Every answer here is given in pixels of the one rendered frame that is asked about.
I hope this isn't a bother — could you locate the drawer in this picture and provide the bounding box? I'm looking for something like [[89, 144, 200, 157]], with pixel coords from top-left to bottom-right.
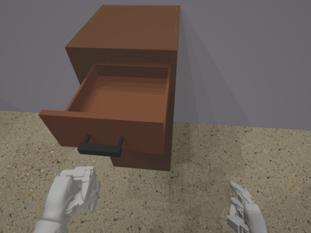
[[38, 64, 171, 154]]

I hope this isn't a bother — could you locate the robot right hand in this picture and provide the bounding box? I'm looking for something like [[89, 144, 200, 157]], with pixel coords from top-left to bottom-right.
[[227, 182, 268, 233]]

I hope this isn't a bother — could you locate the handle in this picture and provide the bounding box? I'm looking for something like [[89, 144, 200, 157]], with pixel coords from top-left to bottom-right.
[[77, 134, 124, 157]]

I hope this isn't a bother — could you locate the cabinet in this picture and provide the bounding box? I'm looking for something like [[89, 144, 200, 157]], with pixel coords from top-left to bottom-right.
[[65, 5, 180, 171]]

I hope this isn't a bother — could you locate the robot left hand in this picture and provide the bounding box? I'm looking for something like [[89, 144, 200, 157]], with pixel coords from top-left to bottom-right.
[[42, 166, 101, 225]]

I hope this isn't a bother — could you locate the robot left forearm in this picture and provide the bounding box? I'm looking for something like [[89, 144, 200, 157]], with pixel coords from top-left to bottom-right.
[[33, 219, 69, 233]]

